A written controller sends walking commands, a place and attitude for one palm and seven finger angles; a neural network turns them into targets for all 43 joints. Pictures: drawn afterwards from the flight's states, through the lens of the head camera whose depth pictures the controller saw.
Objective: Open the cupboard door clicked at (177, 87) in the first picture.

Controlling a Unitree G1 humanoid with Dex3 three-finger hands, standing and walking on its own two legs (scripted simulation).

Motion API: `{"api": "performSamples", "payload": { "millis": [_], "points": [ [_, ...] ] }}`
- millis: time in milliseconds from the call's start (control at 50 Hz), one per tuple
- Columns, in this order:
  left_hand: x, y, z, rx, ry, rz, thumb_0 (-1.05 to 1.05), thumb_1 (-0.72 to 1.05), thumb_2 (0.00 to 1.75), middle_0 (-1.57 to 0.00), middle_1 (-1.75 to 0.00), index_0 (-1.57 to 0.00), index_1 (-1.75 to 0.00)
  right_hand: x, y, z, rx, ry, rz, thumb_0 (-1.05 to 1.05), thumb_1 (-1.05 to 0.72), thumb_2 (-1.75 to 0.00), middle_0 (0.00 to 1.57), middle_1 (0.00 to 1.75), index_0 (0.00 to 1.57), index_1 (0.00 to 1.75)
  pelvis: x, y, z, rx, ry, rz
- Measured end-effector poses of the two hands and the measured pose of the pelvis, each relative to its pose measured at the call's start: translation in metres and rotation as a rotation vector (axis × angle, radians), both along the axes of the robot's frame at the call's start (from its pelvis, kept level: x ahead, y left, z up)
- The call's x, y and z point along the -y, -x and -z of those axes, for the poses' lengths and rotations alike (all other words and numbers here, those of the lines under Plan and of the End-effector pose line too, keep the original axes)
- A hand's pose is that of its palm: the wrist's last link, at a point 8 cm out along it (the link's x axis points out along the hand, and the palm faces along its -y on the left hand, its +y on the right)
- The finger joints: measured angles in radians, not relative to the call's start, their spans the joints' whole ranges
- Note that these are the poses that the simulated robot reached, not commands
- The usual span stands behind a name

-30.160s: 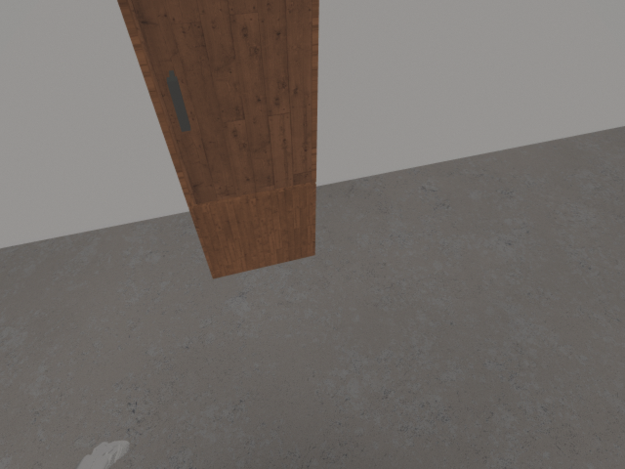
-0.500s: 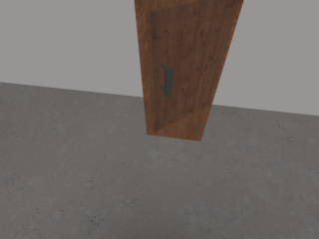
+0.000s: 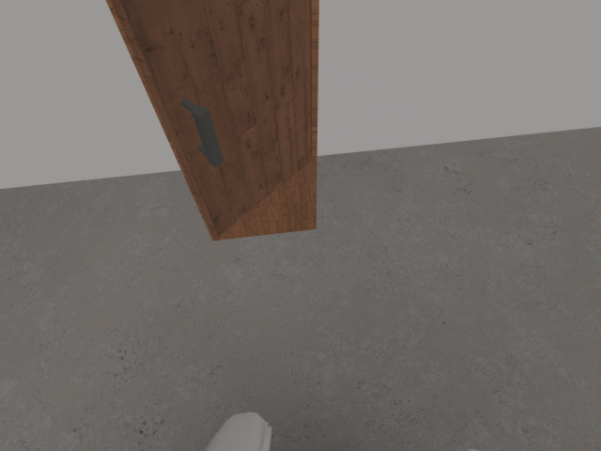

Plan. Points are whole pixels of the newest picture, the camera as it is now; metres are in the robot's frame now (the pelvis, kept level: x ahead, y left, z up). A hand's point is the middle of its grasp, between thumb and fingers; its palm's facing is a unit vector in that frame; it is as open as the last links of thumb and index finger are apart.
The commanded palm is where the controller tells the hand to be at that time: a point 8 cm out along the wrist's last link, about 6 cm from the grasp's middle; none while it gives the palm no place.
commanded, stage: walk to a spot facing it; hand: left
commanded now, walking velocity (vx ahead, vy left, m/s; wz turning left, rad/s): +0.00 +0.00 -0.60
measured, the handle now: (201, 133) +0.62 +0.24 +0.00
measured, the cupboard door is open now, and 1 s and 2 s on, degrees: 40 40 40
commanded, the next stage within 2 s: none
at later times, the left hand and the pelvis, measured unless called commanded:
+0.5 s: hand (151, 415) +0.16 +0.26 -0.17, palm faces -0.23 -0.95 -0.23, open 7.4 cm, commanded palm none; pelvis +0.01 +0.06 +0.00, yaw -18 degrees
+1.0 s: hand (219, 392) +0.21 +0.16 -0.18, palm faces -0.59 -0.78 -0.20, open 7.4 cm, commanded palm none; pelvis +0.02 +0.06 -0.02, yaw -37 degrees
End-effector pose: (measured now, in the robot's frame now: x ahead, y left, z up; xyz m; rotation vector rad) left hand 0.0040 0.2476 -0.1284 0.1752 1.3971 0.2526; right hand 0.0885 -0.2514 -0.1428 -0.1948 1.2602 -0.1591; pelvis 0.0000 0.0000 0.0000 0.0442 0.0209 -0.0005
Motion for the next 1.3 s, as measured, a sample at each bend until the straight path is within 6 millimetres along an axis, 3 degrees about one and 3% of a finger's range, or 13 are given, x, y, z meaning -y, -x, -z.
{"api": "performSamples", "payload": {
  "millis": [120, 260, 320, 440, 540, 680, 720, 800, 900, 1020, 1180, 1300],
  "points": [
    [-0.011, -0.018, 0.003, 0.004, 0.018, 0.061, 0.00, 0.90, 0.90, -0.20, -0.30, -0.20, -0.30, -0.006, -0.014, -0.014, 0.084, 0.025, 0.054, 0.00, -0.90, -0.90, 0.20, 0.30, 0.20, 0.30, -0.012, -0.004, -0.002, -0.012, 0.014, 0.073],
    [-0.046, -0.056, 0.021, 0.050, 0.036, 0.135, 0.00, 0.90, 0.90, -0.20, -0.30, -0.20, -0.30, -0.031, -0.020, -0.025, 0.180, 0.066, 0.101, 0.00, -0.90, -0.90, 0.20, 0.30, 0.20, 0.30, -0.043, -0.008, 0.007, -0.022, 0.051, 0.147],
    [-0.061, -0.081, 0.027, 0.081, 0.046, 0.175, 0.00, 0.91, 0.90, -0.20, -0.30, -0.20, -0.30, -0.042, -0.005, -0.025, 0.176, 0.094, 0.113, 0.00, -0.90, -0.90, 0.20, 0.30, 0.20, 0.30, -0.056, -0.008, 0.011, -0.007, 0.068, 0.178],
    [-0.069, -0.138, 0.013, 0.163, 0.053, 0.287, 0.00, 0.91, 0.90, -0.19, -0.29, -0.20, -0.30, -0.058, 0.049, -0.033, 0.083, 0.097, 0.183, 0.00, -0.90, -0.90, 0.21, 0.30, 0.21, 0.30, -0.063, -0.011, 0.000, -0.002, 0.097, 0.256],
    [-0.049, -0.177, 0.006, 0.192, 0.064, 0.406, 0.00, 0.91, 0.90, -0.19, -0.29, -0.19, -0.30, -0.061, 0.104, -0.027, 0.011, 0.082, 0.305, 0.00, -0.90, -0.89, 0.21, 0.30, 0.21, 0.30, -0.063, -0.012, 0.000, 0.000, 0.095, 0.336],
    [0.011, -0.222, 0.006, 0.260, 0.063, 0.591, 0.00, 0.91, 0.90, -0.19, -0.29, -0.19, -0.30, -0.053, 0.182, 0.003, -0.082, 0.036, 0.484, 0.00, -0.90, -0.90, 0.21, 0.30, 0.21, 0.30, -0.041, -0.011, 0.018, 0.006, 0.047, 0.433],
    [0.025, -0.225, 0.007, 0.276, 0.056, 0.622, 0.00, 0.91, 0.90, -0.19, -0.29, -0.20, -0.30, -0.049, 0.196, 0.010, -0.112, 0.032, 0.527, 0.00, -0.90, -0.90, 0.21, 0.30, 0.20, 0.30, -0.040, -0.007, 0.021, 0.010, 0.053, 0.467],
    [0.039, -0.220, 0.003, 0.244, 0.060, 0.667, 0.00, 0.91, 0.90, -0.20, -0.30, -0.20, -0.30, -0.045, 0.201, 0.003, -0.096, 0.036, 0.586, 0.00, -0.90, -0.90, 0.20, 0.30, 0.20, 0.30, -0.040, -0.003, 0.013, 0.021, 0.049, 0.520],
    [0.045, -0.214, 0.009, 0.181, 0.086, 0.724, 0.00, 0.90, 0.90, -0.20, -0.30, -0.20, -0.30, -0.046, 0.185, -0.011, -0.001, 0.056, 0.635, 0.00, -0.90, -0.90, 0.20, 0.30, 0.20, 0.30, -0.045, -0.006, 0.007, 0.017, 0.031, 0.594],
    [0.040, -0.230, 0.028, 0.142, 0.126, 0.763, 0.00, 0.90, 0.90, -0.20, -0.30, -0.20, -0.30, -0.064, 0.173, -0.011, 0.065, 0.108, 0.671, 0.00, -0.90, -0.90, 0.20, 0.30, 0.20, 0.30, -0.063, -0.020, 0.019, -0.017, 0.064, 0.661],
    [0.055, -0.258, 0.010, 0.155, 0.132, 0.830, 0.01, 0.91, 0.90, -0.20, -0.30, -0.20, -0.30, -0.098, 0.199, -0.021, -0.016, 0.062, 0.729, 0.00, -0.90, -0.89, 0.21, 0.30, 0.21, 0.30, -0.057, -0.023, 0.002, -0.028, 0.082, 0.755],
    [0.097, -0.270, 0.002, 0.161, 0.115, 0.955, 0.01, 0.91, 0.90, -0.19, -0.29, -0.19, -0.30, -0.100, 0.235, -0.005, -0.020, 0.018, 0.853, 0.00, -0.90, -0.89, 0.21, 0.30, 0.21, 0.30, -0.036, -0.023, 0.008, -0.031, 0.063, 0.848]
  ]
}}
